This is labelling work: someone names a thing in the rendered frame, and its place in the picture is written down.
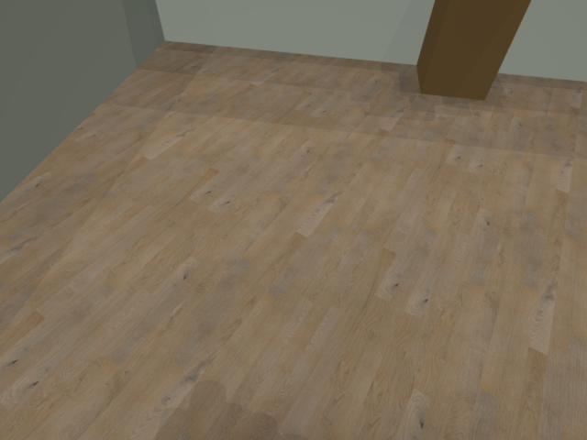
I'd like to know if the cabinet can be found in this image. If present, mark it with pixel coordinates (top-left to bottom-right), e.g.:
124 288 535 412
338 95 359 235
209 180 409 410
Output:
416 0 531 101

